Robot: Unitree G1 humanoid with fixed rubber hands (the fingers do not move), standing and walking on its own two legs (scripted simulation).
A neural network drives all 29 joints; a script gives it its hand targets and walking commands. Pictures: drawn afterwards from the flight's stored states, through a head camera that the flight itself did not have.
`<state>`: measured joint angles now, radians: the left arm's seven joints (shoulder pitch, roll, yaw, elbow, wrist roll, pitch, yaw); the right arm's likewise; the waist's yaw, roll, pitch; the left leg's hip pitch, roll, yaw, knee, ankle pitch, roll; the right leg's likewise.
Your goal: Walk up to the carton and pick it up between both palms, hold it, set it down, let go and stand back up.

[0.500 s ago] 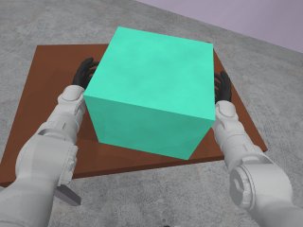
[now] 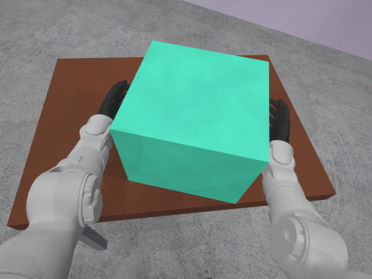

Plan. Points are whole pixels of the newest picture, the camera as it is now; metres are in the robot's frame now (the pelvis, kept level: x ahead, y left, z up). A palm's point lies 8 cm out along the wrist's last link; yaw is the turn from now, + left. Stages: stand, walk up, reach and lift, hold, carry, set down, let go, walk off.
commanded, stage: reach and lift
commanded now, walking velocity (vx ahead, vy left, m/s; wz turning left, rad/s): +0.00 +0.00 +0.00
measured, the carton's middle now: (195, 124) +0.46 -0.05 +0.01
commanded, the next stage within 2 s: none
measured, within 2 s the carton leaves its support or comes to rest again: leaves its support in 1.70 s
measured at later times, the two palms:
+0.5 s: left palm (109, 115) +0.46 +0.15 +0.06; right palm (277, 137) +0.38 -0.22 +0.06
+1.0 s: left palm (107, 115) +0.46 +0.15 +0.07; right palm (276, 138) +0.38 -0.22 +0.06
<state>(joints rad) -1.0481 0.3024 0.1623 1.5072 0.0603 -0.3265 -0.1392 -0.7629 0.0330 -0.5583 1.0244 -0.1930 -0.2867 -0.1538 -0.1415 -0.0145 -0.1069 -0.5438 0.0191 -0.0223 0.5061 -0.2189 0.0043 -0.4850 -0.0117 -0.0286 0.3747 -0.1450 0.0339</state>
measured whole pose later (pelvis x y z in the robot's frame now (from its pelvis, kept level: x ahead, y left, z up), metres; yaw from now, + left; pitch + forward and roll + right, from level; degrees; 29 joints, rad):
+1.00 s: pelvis +0.02 -0.01 +0.01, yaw -1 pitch +13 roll -2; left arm -0.90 0.26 0.15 1.37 0.10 -0.37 -0.12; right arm -0.66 0.04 -0.53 1.05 -0.19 -0.46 -0.15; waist -0.09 -0.02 -0.11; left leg -0.42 0.03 0.01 0.38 -0.19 0.00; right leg -0.37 -0.01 -0.02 0.25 -0.11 0.03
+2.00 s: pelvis +0.01 +0.01 +0.01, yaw -1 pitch +12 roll -2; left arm -0.80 0.26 -0.10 1.12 -0.18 -0.17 -0.01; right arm -0.62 -0.13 -0.15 0.88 0.16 -0.19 -0.19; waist -0.07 0.06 -0.21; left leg -0.42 0.02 0.01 0.44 -0.22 0.02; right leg -0.37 -0.02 -0.01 0.30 -0.13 0.05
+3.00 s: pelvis +0.00 -0.01 +0.01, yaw +1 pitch -3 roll -1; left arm -0.56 0.12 0.20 0.32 0.06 0.52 -0.02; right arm -0.63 -0.18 -0.08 0.60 0.24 0.23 -0.16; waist -0.06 -0.02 -0.06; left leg -0.10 0.02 -0.02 0.34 -0.18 -0.01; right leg -0.06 -0.01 -0.04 0.25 -0.14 0.02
